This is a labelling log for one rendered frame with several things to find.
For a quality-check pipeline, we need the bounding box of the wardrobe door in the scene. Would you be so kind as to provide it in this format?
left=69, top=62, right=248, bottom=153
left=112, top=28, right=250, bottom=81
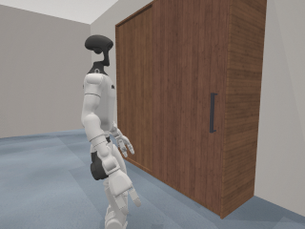
left=118, top=8, right=153, bottom=170
left=152, top=0, right=231, bottom=212

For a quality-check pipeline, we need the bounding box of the right robot hand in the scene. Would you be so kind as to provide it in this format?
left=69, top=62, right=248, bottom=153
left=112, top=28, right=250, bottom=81
left=109, top=169, right=141, bottom=216

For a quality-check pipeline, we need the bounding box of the robot right forearm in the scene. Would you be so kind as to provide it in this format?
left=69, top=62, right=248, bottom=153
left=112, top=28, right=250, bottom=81
left=84, top=114, right=120, bottom=176

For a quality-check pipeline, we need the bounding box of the right robot upper arm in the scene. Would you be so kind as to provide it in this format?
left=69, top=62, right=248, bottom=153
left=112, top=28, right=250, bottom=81
left=81, top=73, right=105, bottom=127

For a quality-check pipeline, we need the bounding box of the robot left forearm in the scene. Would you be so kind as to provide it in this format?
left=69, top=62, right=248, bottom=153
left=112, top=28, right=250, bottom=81
left=110, top=121, right=122, bottom=139

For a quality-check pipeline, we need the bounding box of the left robot hand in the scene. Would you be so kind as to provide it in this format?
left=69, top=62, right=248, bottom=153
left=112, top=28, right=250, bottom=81
left=116, top=135, right=134, bottom=157

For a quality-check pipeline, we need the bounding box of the humanoid robot torso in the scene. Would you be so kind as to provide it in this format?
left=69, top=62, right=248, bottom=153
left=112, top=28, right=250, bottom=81
left=83, top=69, right=115, bottom=163

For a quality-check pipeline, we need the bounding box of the handle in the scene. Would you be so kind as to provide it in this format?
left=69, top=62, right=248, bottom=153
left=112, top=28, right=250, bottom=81
left=117, top=93, right=120, bottom=114
left=209, top=93, right=218, bottom=134

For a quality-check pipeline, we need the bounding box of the right robot thigh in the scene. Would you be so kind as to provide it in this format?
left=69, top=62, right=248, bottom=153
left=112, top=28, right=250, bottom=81
left=90, top=155, right=128, bottom=229

